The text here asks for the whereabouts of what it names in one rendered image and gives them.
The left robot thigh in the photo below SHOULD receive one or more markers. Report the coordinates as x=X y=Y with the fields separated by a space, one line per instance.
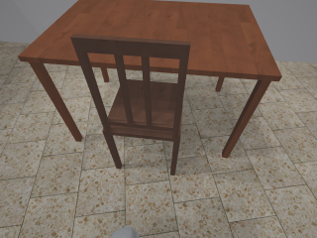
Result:
x=125 y=232

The table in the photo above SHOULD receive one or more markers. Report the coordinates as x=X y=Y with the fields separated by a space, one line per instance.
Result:
x=225 y=41

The chair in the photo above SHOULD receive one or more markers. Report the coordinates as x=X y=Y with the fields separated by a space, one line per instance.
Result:
x=142 y=108

